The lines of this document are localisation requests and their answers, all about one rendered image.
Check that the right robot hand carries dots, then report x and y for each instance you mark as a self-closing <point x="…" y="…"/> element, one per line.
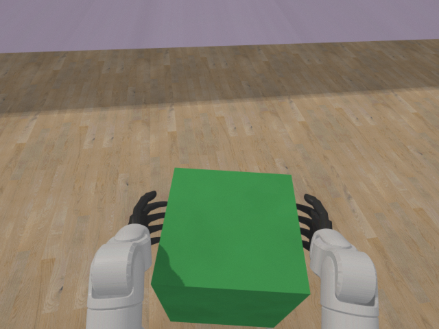
<point x="319" y="215"/>

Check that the carton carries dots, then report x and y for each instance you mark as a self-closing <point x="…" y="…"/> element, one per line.
<point x="230" y="251"/>

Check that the left robot hand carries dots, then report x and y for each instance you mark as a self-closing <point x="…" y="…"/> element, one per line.
<point x="141" y="210"/>

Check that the right robot forearm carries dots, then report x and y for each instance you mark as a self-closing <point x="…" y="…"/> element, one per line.
<point x="348" y="286"/>

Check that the left robot forearm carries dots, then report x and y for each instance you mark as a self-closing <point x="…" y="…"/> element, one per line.
<point x="116" y="280"/>

